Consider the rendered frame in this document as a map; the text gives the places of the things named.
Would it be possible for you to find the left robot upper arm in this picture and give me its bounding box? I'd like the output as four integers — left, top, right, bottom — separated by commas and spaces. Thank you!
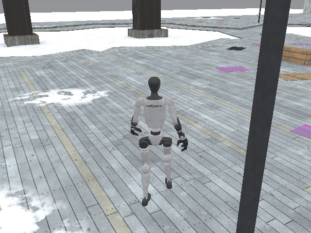
132, 98, 145, 123

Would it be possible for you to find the left robot forearm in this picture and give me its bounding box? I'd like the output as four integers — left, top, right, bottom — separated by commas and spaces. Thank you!
131, 116, 138, 131

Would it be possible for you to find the right robot forearm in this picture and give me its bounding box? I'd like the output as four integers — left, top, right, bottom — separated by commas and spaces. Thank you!
174, 118, 186, 140

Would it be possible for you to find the left robot hand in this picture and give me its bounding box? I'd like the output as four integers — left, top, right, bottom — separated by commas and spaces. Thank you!
130, 128, 142, 136

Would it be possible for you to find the robot right foot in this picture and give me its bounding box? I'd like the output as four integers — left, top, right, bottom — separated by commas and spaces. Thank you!
165, 178, 172, 189

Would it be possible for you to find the right robot upper arm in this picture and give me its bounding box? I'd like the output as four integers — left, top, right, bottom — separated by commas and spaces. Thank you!
165, 98, 178, 125

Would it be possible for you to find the robot head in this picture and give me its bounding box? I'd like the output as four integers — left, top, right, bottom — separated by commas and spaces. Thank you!
146, 77, 163, 100

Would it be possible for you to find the right robot hand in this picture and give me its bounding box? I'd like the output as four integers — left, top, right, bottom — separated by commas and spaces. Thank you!
177, 138, 188, 151

